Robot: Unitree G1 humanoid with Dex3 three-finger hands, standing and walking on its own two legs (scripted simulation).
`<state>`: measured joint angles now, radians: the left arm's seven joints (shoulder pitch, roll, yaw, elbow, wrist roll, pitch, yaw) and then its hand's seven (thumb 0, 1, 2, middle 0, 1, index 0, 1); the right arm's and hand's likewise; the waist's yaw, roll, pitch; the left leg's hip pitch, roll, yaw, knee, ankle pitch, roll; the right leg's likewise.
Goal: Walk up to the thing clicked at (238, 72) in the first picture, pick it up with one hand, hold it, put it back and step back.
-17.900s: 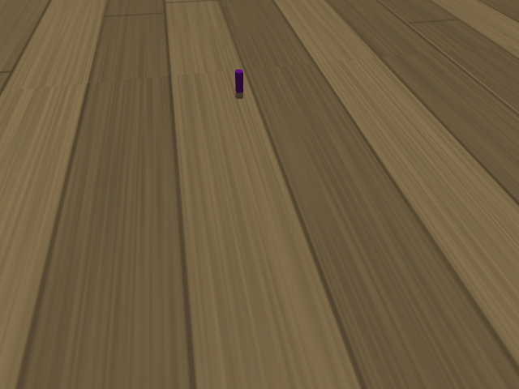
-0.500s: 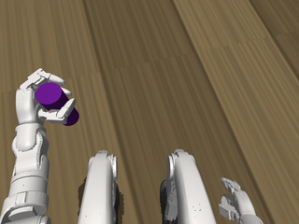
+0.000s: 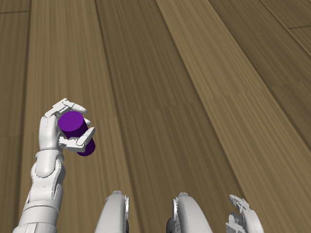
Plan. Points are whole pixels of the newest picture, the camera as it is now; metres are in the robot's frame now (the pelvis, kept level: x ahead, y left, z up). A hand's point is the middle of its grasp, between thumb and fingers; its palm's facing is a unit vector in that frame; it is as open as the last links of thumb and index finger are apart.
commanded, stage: lift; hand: left
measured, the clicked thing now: (79, 135) +0.36 +0.20 -0.02
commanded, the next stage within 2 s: hold in 0.98 s
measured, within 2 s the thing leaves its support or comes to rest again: neither
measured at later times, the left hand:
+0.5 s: hand (77, 116) +0.36 +0.18 +0.08, palm faces +0.15 -0.99 -0.02, open 7.9 cm
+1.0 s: hand (79, 107) +0.36 +0.17 +0.11, palm faces +0.14 -0.99 -0.02, open 7.8 cm
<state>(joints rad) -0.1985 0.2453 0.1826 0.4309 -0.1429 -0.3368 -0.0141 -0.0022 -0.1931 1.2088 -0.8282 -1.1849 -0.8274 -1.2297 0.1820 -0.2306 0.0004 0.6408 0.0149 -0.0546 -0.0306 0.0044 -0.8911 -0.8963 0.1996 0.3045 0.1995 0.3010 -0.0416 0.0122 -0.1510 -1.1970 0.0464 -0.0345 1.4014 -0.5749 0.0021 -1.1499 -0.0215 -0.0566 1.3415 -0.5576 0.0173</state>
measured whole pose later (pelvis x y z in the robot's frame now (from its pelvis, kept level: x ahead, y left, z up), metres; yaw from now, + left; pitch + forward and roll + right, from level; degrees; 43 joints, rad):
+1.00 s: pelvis +0.04 -0.01 +0.09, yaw +1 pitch +10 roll -2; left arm -0.12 0.19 0.14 0.46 -0.15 -0.38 -0.02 0.00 -0.17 1.18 -0.84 -1.16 -0.83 -1.21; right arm 0.22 -0.22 0.01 0.66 -0.01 -0.03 -0.03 0.01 -0.90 -0.89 0.20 0.30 0.20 0.30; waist -0.03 0.01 -0.06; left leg -0.69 0.04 -0.01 0.97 -0.46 -0.01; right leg -0.65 -0.02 -0.05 0.92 -0.45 0.01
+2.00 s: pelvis +0.03 +0.00 +0.10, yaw +1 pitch +6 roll -1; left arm -0.13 0.17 0.12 0.48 -0.14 -0.36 0.00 0.00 -0.15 1.16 -0.83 -1.15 -0.83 -1.20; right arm 0.23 -0.21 0.00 0.67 0.00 -0.03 -0.02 0.01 -0.91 -0.90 0.20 0.30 0.20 0.30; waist -0.03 0.01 -0.02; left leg -0.54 0.04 0.00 0.85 -0.40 0.00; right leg -0.51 -0.02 -0.04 0.80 -0.39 0.02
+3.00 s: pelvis +0.03 -0.01 +0.10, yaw +1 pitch +5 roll -1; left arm -0.14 0.18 0.12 0.50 -0.15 -0.38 0.00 0.00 -0.15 1.15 -0.84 -1.15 -0.84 -1.19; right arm 0.23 -0.21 0.00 0.69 0.00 -0.03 -0.02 0.01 -0.90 -0.90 0.20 0.30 0.20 0.30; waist -0.03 0.01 -0.02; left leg -0.53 0.04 0.00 0.83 -0.39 -0.01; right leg -0.50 -0.02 -0.04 0.80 -0.38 0.01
